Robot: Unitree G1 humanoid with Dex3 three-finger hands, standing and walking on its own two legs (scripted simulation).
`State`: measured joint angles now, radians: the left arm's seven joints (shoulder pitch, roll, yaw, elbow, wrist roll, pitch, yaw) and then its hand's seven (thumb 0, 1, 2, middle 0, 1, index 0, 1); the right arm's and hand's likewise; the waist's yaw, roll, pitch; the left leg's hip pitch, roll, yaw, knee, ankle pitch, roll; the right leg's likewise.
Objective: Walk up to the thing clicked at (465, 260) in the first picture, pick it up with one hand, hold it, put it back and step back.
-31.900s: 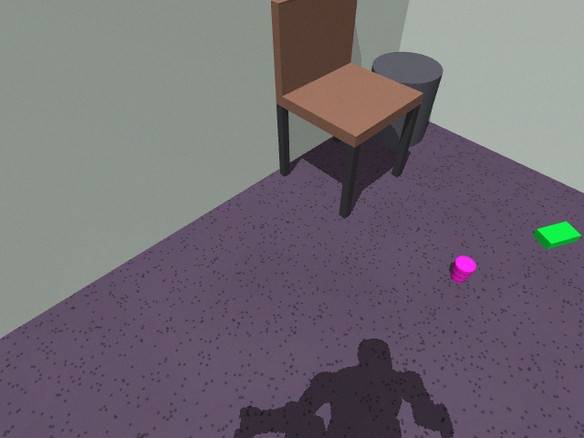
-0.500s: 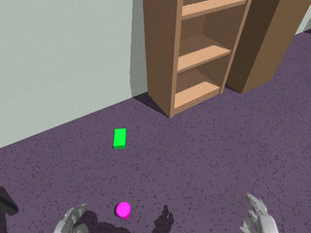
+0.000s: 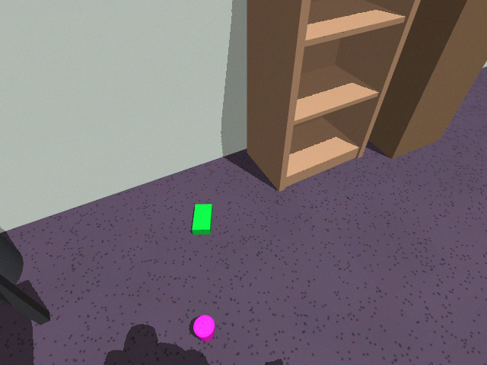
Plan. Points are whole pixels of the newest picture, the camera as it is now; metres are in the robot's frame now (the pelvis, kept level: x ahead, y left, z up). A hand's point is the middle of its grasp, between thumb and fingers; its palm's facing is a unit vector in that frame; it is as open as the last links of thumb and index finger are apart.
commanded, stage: stand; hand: left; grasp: from above
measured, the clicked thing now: (205, 330) +0.41 +0.18 -0.72
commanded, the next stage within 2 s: none
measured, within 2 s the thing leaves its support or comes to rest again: neither
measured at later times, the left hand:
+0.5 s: hand out of the picture +0.02 +0.25 -0.15, palm faces +0.03 -0.94 -0.33, open 7.4 cm
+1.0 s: hand out of the picture +0.03 +0.22 -0.15, palm faces +0.01 -0.95 -0.32, open 7.4 cm
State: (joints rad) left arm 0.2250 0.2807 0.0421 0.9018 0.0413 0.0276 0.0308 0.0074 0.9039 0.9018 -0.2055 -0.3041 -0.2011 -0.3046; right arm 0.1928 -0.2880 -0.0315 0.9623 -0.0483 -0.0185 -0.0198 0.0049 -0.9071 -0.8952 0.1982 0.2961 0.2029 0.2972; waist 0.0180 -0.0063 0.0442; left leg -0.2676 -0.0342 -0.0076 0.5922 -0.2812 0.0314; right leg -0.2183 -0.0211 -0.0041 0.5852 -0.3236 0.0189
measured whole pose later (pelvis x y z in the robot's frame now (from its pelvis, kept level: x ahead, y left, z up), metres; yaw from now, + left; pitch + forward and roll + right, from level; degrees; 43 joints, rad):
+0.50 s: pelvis -0.02 +0.01 +0.02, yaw +0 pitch -5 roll +0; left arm 0.19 0.29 0.03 1.14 0.04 0.00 0.02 0.00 0.90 0.90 -0.21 -0.30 -0.20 -0.30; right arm 0.16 -0.30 -0.03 1.12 -0.03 0.00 -0.02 0.00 -0.91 -0.90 0.20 0.30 0.20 0.30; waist 0.01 0.01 0.05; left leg -0.13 -0.05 0.00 0.35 -0.13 0.04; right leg -0.10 -0.04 0.00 0.38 -0.19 0.03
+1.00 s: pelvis +0.00 -0.01 +0.02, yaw +0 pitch -4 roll +0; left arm 0.17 0.29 0.02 1.15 0.02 -0.01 0.01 0.00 0.90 0.90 -0.21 -0.30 -0.20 -0.30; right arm 0.14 -0.32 -0.01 1.14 -0.02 0.00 -0.01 0.00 -0.91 -0.90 0.20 0.30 0.20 0.30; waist 0.00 0.02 0.07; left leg -0.14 -0.02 -0.02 0.35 -0.15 0.01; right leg -0.09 -0.01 -0.02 0.35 -0.19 0.00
